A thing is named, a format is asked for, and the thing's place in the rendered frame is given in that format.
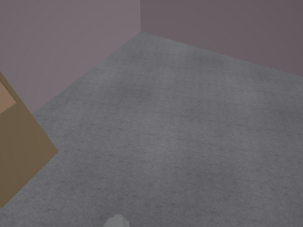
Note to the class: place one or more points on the drawer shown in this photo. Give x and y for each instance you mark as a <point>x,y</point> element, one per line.
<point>6,100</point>

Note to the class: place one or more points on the cabinet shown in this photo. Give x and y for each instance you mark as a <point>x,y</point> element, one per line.
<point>24,146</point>

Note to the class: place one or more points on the left robot thigh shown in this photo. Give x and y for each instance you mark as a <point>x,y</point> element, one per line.
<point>116,222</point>

